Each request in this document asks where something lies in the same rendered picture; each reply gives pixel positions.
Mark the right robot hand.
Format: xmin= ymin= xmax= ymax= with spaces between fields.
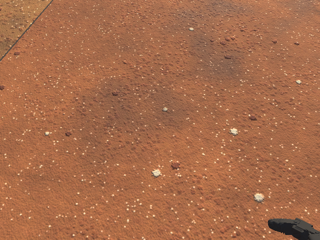
xmin=268 ymin=218 xmax=320 ymax=240

